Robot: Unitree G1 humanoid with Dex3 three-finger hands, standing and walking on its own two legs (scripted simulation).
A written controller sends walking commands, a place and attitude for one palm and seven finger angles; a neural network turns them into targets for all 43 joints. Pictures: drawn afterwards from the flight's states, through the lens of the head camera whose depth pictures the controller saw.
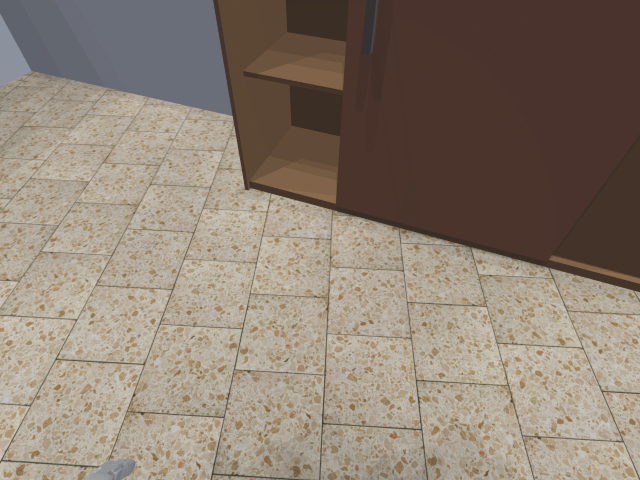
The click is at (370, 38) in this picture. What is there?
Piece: wardrobe's sliding door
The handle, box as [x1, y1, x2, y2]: [362, 0, 377, 54]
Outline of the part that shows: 377,0 366,1 362,53 370,54 372,51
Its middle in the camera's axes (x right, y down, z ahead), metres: +0.15 -0.67 +1.07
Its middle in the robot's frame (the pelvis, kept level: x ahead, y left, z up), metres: +1.27 -0.07 +0.13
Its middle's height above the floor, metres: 0.89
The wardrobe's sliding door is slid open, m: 0.44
